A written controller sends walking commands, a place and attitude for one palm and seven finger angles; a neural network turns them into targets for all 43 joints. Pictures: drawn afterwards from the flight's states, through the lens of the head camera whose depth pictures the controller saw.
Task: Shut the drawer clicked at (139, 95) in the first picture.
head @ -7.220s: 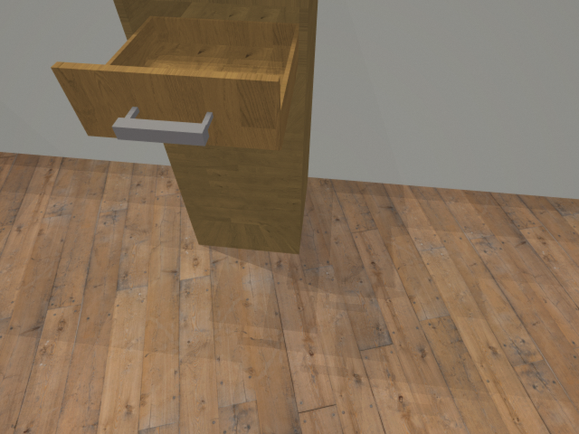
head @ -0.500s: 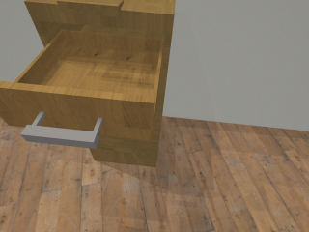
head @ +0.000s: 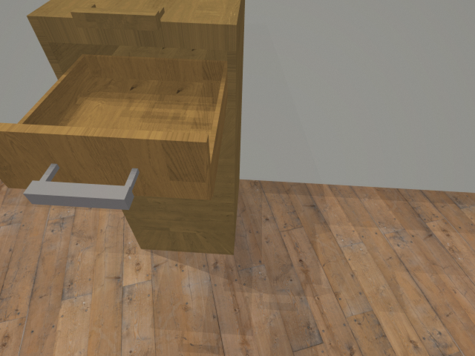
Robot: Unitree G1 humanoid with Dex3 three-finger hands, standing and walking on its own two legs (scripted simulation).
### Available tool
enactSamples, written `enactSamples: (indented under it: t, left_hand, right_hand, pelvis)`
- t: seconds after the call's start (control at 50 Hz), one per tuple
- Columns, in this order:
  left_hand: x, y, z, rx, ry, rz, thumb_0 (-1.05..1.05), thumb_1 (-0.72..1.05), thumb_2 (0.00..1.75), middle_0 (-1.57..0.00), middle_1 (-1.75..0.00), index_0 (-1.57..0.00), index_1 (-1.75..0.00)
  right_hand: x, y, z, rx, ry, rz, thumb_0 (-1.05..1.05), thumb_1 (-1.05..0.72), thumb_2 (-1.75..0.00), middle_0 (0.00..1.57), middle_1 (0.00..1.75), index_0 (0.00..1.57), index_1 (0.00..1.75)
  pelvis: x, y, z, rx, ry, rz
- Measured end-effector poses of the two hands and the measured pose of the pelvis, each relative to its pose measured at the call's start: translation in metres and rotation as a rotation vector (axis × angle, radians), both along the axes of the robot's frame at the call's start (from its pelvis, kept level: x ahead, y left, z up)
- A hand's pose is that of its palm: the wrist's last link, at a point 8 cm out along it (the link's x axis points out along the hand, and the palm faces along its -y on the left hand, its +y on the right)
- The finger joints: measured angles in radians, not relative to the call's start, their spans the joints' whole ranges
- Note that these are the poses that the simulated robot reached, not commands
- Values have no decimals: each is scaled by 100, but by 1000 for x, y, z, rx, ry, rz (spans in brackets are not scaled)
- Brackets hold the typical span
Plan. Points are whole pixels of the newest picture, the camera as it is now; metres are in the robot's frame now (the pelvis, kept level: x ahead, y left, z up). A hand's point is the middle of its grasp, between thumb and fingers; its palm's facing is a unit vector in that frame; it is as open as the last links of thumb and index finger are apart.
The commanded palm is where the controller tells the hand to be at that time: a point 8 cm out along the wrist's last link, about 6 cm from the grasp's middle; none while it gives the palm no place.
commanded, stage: come to a stop and stand still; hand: left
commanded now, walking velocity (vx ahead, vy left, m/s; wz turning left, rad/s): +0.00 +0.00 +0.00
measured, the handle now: (87, 183) +0.34 +0.27 +0.12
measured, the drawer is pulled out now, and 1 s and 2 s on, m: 0.30 0.30 0.30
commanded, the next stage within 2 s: look again from close up in 0.26 s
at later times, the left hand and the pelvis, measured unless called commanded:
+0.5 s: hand out of the picture -0.01 +0.20 -0.18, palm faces +0.02 -0.98 -0.20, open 7.4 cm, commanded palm none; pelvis -0.01 +0.03 +0.00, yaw +1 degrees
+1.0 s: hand out of the picture -0.03 +0.21 -0.18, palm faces +0.03 -0.98 -0.18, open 7.4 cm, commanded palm none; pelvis -0.02 +0.04 +0.00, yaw +1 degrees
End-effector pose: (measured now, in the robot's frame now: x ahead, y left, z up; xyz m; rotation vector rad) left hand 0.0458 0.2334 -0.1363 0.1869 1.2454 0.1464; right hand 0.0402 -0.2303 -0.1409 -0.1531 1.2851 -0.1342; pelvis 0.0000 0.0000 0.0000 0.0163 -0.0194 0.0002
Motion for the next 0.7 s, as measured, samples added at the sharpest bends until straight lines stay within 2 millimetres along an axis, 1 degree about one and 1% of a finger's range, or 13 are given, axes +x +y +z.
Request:
enactSamples:
  t: [0.1, 0.18, 0.26, 0.32, 0.4, 0.48, 0.6, 0.7]
  left_hand:
    - [-26, -3, -3, -21, 66, 12, 0, 92, 89, -20, -30, -20, -30]
    - [-47, -4, -5, -34, 127, 27, 0, 92, 89, -20, -30, -20, -30]
    - [-62, -4, -5, -40, 172, 39, 0, 91, 89, -20, -30, -20, -30]
    - [-69, -2, -5, -26, 188, 29, 0, 91, 89, -20, -30, -20, -30]
    - [-70, 6, -7, -24, 180, 27, 0, 91, 89, -20, -30, -20, -30]
    - [-62, 17, -10, -23, 130, 39, 0, 91, 89, -20, -30, -20, -30]
    - [-51, 29, -11, -27, 73, 36, 0, 91, 89, -20, -30, -20, -30]
    - [-51, 35, -11, -32, 67, 34, 0, 91, 89, -20, -30, -20, -30]
  right_hand:
    - [-24, -2, 3, -9, 66, -3, 1, -91, -90, 20, 30, 20, 30]
    - [-40, -2, 4, -15, 112, -9, 1, -91, -90, 20, 30, 20, 30]
    - [-47, 0, 5, -19, 138, -15, 1, -91, -90, 20, 30, 20, 30]
    - [-43, 3, 2, -23, 121, -18, 1, -91, -90, 20, 30, 20, 30]
    - [-33, 15, 0, -19, 57, -19, 1, -91, -90, 19, 30, 20, 30]
    - [-25, 31, -2, -7, 20, 0, 1, -91, -90, 20, 30, 20, 30]
    - [-21, 38, 3, -18, 0, 13, 1, -94, -90, 20, 30, 20, 30]
    - [-23, 41, 7, -24, -1, 15, 1, -93, -90, 20, 30, 20, 30]
  pelvis:
    - [-3, -1, 3, -8, 6, 2]
    - [-2, 0, 4, -12, 9, 2]
    - [0, 2, 5, -14, 9, 0]
    - [-2, 9, 3, -34, 9, -5]
    - [-4, 20, 0, -31, -7, 4]
    - [-6, 28, -2, -30, -20, 13]
    - [-11, 38, -2, -26, -14, 18]
    - [-13, 41, -1, -25, -6, 19]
